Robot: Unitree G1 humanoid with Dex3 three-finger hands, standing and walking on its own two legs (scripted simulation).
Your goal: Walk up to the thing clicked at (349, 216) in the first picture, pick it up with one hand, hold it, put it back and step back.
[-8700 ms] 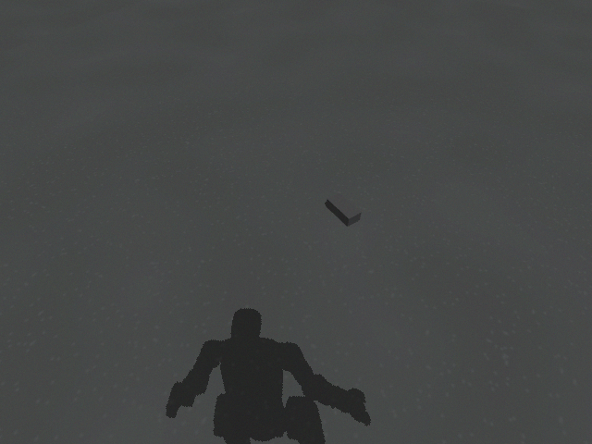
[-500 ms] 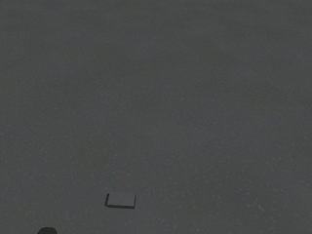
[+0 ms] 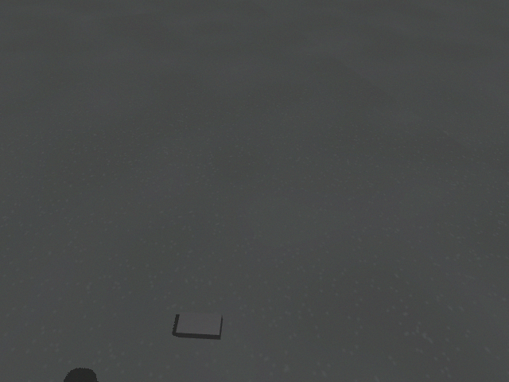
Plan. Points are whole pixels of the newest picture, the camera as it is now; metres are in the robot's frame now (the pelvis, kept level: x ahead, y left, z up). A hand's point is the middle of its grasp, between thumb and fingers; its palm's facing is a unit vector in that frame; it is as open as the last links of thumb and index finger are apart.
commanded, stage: stand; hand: left
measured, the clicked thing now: (200, 325) +0.47 +0.23 -0.75
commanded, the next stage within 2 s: walk up in 0.54 s
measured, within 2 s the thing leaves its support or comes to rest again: neither
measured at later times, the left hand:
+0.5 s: hand out of the picture +0.08 +0.25 -0.16, palm faces -0.02 -0.94 -0.35, open 7.4 cm
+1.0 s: hand out of the picture +0.10 +0.26 -0.16, palm faces +0.01 -0.94 -0.34, open 7.4 cm
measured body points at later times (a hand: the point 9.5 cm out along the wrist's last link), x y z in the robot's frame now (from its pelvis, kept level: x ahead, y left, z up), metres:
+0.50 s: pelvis +0.01 +0.00 +0.00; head +0.02 +0.00 +0.45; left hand +0.08 +0.30 -0.13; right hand +0.08 -0.30 -0.14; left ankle +0.01 +0.15 -0.75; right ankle -0.02 -0.13 -0.75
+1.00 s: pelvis +0.03 +0.00 -0.01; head +0.04 +0.00 +0.44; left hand +0.10 +0.31 -0.14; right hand +0.11 -0.30 -0.13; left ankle +0.01 +0.15 -0.75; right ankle -0.02 -0.13 -0.75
